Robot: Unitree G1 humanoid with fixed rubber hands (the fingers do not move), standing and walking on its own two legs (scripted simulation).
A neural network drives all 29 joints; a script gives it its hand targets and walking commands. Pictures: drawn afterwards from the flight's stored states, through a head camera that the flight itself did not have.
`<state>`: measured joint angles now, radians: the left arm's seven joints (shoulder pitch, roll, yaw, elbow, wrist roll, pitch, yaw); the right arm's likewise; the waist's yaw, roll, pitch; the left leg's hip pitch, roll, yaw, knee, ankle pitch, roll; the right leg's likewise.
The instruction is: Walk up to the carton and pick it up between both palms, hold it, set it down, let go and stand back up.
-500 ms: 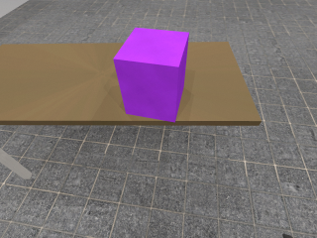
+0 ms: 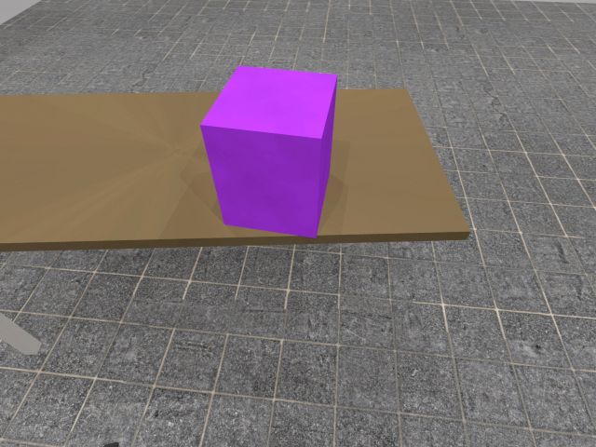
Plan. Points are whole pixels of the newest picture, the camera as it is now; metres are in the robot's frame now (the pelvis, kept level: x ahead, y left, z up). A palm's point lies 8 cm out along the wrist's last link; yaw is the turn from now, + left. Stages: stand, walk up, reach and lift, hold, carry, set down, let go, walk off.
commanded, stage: walk up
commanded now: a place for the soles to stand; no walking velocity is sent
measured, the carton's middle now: (277, 153) +0.65 +0.06 +0.01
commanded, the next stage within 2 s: none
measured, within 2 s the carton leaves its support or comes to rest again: neither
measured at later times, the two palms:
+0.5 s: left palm out of the picture +0.10 +0.44 -0.11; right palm out of the picture +0.15 -0.22 -0.10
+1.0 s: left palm (107, 322) +0.34 +0.36 -0.11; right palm (446, 359) +0.28 -0.22 -0.12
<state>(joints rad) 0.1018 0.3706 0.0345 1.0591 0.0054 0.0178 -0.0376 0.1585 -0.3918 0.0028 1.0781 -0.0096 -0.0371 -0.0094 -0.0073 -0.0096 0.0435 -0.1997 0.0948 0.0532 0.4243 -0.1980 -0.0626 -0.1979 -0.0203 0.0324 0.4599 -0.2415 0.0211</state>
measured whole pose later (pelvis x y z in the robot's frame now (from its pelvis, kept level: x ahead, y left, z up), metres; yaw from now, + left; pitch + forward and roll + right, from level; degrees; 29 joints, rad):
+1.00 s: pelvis +0.21 +0.08 -0.01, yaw +1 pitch -2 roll +1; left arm 0.06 0.32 0.01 0.89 0.01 0.00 0.00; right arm 0.20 -0.36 -0.01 0.90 0.02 -0.02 -0.02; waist -0.01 -0.01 0.16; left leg -0.25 0.01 0.01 0.82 -0.59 0.02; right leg -0.30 -0.02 -0.02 0.54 -0.19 -0.04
